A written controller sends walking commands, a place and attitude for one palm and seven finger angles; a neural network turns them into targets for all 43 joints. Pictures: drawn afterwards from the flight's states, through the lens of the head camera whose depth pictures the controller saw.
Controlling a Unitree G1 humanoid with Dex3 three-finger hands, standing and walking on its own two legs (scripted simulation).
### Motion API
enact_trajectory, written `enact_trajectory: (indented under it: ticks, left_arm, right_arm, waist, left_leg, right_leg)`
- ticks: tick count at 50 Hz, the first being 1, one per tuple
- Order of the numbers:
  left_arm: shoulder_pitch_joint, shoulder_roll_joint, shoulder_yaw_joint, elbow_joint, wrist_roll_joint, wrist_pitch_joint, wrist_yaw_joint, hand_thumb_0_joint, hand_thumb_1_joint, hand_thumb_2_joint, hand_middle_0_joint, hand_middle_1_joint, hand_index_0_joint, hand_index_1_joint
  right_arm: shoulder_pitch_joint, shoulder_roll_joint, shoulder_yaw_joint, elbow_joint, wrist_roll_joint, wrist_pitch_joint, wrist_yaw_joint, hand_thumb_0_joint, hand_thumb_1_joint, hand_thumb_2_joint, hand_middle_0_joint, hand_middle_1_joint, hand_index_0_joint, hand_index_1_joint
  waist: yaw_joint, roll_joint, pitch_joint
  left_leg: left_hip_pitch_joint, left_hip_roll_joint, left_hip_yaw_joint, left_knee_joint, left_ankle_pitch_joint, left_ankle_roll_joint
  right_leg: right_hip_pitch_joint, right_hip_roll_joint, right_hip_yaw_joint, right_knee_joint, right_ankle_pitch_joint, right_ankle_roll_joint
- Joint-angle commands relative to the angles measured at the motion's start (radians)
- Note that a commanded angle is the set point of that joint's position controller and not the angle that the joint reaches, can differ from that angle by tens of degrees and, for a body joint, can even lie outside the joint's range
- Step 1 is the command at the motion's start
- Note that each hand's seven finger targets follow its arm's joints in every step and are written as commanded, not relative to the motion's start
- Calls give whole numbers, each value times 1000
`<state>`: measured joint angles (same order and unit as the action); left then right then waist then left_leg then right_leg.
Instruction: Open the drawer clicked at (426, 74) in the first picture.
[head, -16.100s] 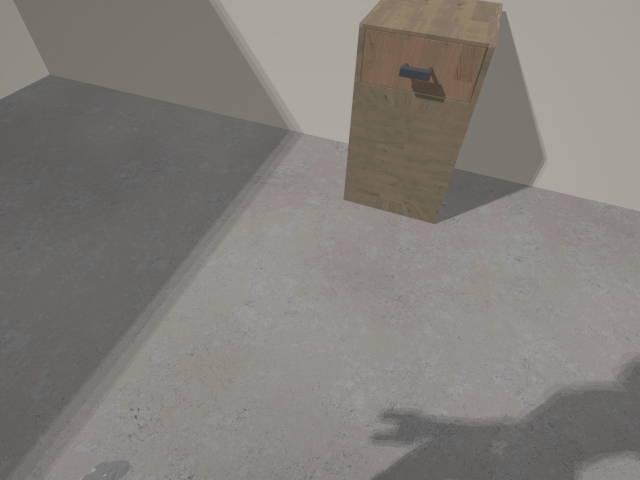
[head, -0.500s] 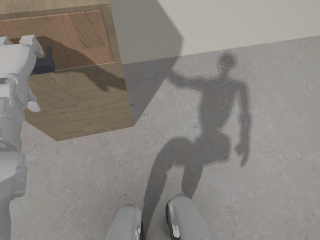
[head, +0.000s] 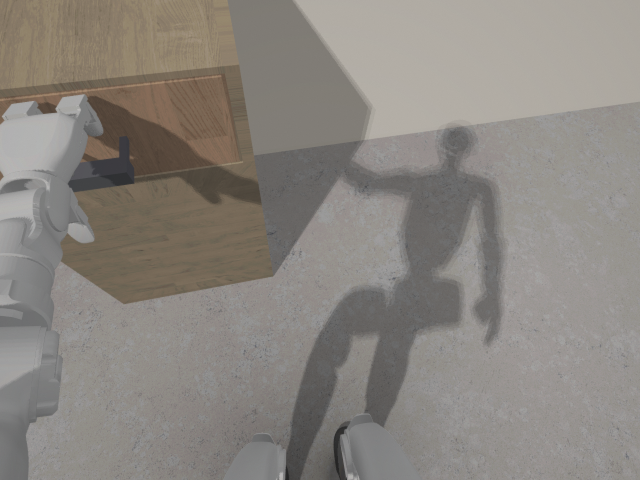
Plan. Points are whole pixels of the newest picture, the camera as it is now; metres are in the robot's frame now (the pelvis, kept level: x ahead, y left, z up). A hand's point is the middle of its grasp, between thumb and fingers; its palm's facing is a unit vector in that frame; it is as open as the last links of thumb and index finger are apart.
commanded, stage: lift the fingers back up to retry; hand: left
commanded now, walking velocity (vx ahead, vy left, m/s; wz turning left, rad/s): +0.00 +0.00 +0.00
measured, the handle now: (92, 161) +0.54 +0.29 -0.02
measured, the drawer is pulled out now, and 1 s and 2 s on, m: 0.00 0.00 0.00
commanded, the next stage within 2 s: re-aim the fingers above the handle in 0.34 s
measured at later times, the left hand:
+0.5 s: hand (61, 174) +0.48 +0.29 +0.03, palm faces -0.06 -0.04 -1.00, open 13.8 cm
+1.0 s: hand (59, 176) +0.47 +0.29 +0.04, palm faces -0.06 -0.01 -1.00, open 13.8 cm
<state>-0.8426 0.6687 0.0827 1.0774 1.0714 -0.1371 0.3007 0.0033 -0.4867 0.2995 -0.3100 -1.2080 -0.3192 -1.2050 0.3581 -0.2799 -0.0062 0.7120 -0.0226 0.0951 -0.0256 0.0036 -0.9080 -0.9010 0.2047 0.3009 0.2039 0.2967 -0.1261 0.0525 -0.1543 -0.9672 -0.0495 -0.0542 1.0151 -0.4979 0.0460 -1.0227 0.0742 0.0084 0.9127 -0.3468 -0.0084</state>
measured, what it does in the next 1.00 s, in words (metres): stands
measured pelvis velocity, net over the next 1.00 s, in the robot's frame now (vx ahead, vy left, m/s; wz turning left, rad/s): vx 0.01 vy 0.00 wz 0.00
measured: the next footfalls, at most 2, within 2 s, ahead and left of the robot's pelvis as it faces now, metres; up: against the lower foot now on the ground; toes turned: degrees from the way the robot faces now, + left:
none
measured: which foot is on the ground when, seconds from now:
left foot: down 0.00-1.00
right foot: down 0.00-1.00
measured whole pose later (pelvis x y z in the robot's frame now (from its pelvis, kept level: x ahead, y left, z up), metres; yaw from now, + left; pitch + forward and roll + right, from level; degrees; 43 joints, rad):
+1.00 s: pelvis +0.01 +0.00 +0.02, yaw +0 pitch +21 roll -2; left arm -0.75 0.61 0.07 1.07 1.10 -0.14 0.33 0.00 -0.49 0.30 -0.31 -1.20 -0.32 -1.21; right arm 0.32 -0.28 -0.03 0.71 -0.03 0.14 -0.01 0.00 -0.91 -0.90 0.20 0.30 0.20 0.30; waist -0.09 0.04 -0.14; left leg -0.78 -0.05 -0.03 0.86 -0.46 0.05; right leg -0.85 0.07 0.03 0.79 -0.32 -0.01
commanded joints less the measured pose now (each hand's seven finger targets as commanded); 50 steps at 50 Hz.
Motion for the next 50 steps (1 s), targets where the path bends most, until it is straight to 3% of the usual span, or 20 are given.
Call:
enact_trajectory:
  ticks: [1, 2, 7, 10, 12, 14, 17, 21, 23, 26, 27, 28, 32, 35, 38, 40, 44, 45, 49, 50]
  left_arm:
    - [-354, 287, 50, -167, -12, 27, 42, 0, -500, 300, -300, -1200, -300, -1200]
    - [-363, 259, 28, -167, -14, 33, 37, 0, -500, 300, -300, -1200, -300, -1200]
    - [-353, 256, 32, -215, -27, 15, 4, 0, -500, 300, -300, -1200, -300, -1200]
    - [-285, 263, 62, -235, -26, -14, -5, 0, -500, 300, -300, -1200, -300, -1200]
    - [-240, 189, 19, -211, -23, -21, -3, 0, -500, 300, -300, -1200, -300, -1200]
    - [-202, 203, 40, -190, -20, -21, 4, 0, -500, 300, -300, -1200, -300, -1200]
    - [-211, 210, 53, -224, -14, -27, 28, 0, -500, 300, -300, -1200, -300, -1200]
    - [-263, 227, 84, -335, 1, -43, 72, 0, -500, 300, -300, -1200, -300, -1200]
    - [-263, 199, 73, -352, -1, -40, 91, 0, -500, 300, -300, -1200, -300, -1200]
    - [-275, 185, 62, -318, -3, -14, 109, 0, -500, 300, -300, -1200, -300, -1200]
    - [-261, 200, 75, -287, -5, 2, 111, 0, -500, 300, -300, -1200, -300, -1200]
    - [-290, 171, 43, -285, 1, 12, 111, 0, -500, 300, -300, -1200, -300, -1200]
    - [-290, 152, 12, -236, -3, 48, 83, 0, -500, 300, -300, -1200, -300, -1200]
    - [-270, 171, 22, -228, -8, 47, 50, 0, -500, 300, -300, -1200, -300, -1200]
    - [-279, 136, -6, -262, -7, 18, 34, 0, -500, 300, -300, -1200, -300, -1200]
    - [-243, 194, 49, -262, -12, -1, 33, 0, -500, 300, -300, -1200, -300, -1200]
    - [-259, 206, 46, -198, 5, -4, 62, 0, -500, 300, -300, -1200, -300, -1200]
    - [-266, 254, 80, -188, 7, -2, 69, 0, -500, 300, -300, -1200, -300, -1200]
    - [-328, 299, 78, -174, 18, 11, 91, 0, -500, 300, -300, -1200, -300, -1200]
    - [-329, 332, 105, -184, 15, 7, 88, 0, -500, 300, -300, -1200, -300, -1200]
  right_arm:
    - [162, -176, -64, -30, 2, 6, -6, 0, -900, -900, 200, 300, 200, 300]
    - [163, -173, -67, -31, 3, 8, -5, 0, -900, -900, 200, 300, 200, 300]
    - [160, -168, -76, -38, 6, 21, -9, 0, -900, -900, 200, 300, 200, 300]
    - [150, -167, -81, -39, 1, 30, -7, 0, -900, -900, 200, 300, 200, 300]
    - [148, -158, -85, -40, 0, 33, -4, 0, -900, -900, 200, 300, 200, 300]
    - [139, -163, -86, -44, -1, 40, 2, 0, -900, -900, 200, 300, 200, 300]
    - [132, -158, -90, -57, -5, 44, 6, 0, -900, -900, 200, 300, 200, 300]
    - [125, -155, -100, -58, -15, 43, 13, 0, -900, -900, 200, 300, 200, 300]
    - [119, -152, -103, -56, -16, 42, 17, 0, -900, -900, 200, 300, 200, 300]
    - [118, -153, -103, -46, -19, 41, 17, 0, -900, -900, 200, 300, 200, 300]
    - [114, -158, -100, -40, -16, 43, 17, 0, -900, -900, 200, 300, 200, 300]
    - [111, -156, -100, -41, -16, 41, 17, 0, -900, -900, 200, 300, 200, 300]
    - [112, -156, -95, -40, -9, 43, 17, 0, -900, -900, 200, 300, 200, 300]
    - [106, -155, -91, -45, -8, 47, 11, 0, -900, -900, 200, 300, 200, 300]
    - [105, -145, -93, -54, -4, 41, 7, 0, -900, -900, 200, 300, 200, 300]
    - [95, -151, -88, -54, -10, 44, 4, 0, -900, -900, 200, 300, 200, 300]
    - [83, -156, -82, -51, -7, 40, 3, 0, -900, -900, 200, 300, 200, 300]
    - [79, -162, -77, -50, -7, 41, 2, 0, -900, -900, 200, 300, 200, 300]
    - [82, -166, -75, -57, -6, 30, -3, 0, -900, -900, 200, 300, 200, 300]
    - [81, -170, -75, -53, -7, 30, -5, 0, -900, -900, 200, 300, 200, 300]
  waist:
    - [11, 110, -472]
    - [2, 105, -449]
    - [10, 73, -457]
    - [41, 92, -470]
    - [32, 77, -408]
    - [42, 34, -385]
    - [52, 45, -426]
    - [57, 123, -504]
    - [53, 129, -512]
    - [33, 83, -506]
    - [39, 64, -478]
    - [25, 71, -470]
    - [29, 68, -455]
    - [36, 40, -460]
    - [36, 64, -431]
    - [56, 55, -443]
    - [41, 21, -343]
    - [51, 7, -340]
    - [34, 30, -391]
    - [44, 34, -428]
  left_leg:
    - [350, 30, 7, -157, 530, -28]
    - [357, 31, 11, -168, 535, -26]
    - [410, 33, 14, -206, 607, -24]
    - [450, 39, 12, -209, 729, -34]
    - [450, 45, 11, -213, 754, -38]
    - [408, 41, 19, -218, 703, -31]
    - [406, 37, 25, -219, 725, -29]
    - [517, 53, -3, -199, 885, -54]
    - [549, 57, -10, -191, 918, -63]
    - [524, 52, -6, -189, 855, -52]
    - [501, 50, -5, -197, 817, -52]
    - [500, 48, -3, -200, 792, -51]
    - [493, 45, 0, -217, 769, -50]
    - [475, 40, 8, -226, 745, -39]
    - [488, 42, 5, -237, 723, -41]
    - [466, 38, 11, -237, 714, -35]
    - [352, 24, 25, -250, 511, -18]
    - [319, 20, 27, -251, 478, -14]
    - [287, 10, 39, -239, 405, -5]
    - [295, 10, 40, -234, 416, -5]
  right_leg:
    - [368, -6, -30, -110, 297, -30]
    - [376, -6, -30, -124, 307, -30]
    - [468, -8, -18, -161, 383, -29]
    - [484, -9, -16, -159, 430, -34]
    - [454, -6, -23, -165, 425, -32]
    - [472, -6, -17, -166, 422, -33]
    - [509, -11, -9, -154, 467, -34]
    - [465, -11, -17, -130, 479, -34]
    - [443, -9, -25, -129, 462, -33]
    - [451, -11, -22, -136, 457, -27]
    - [453, -11, -26, -137, 438, -29]
    - [441, -11, -28, -143, 427, -28]
    - [464, -12, -27, -159, 420, -30]
    - [509, -15, -14, -170, 442, -31]
    - [493, -14, -19, -181, 407, -32]
    - [516, -14, -8, -173, 421, -36]
    - [487, -15, -9, -176, 335, -37]
    - [502, -16, -5, -172, 323, -39]
    - [513, -20, 10, -166, 297, -32]
    - [530, -20, 12, -158, 308, -32]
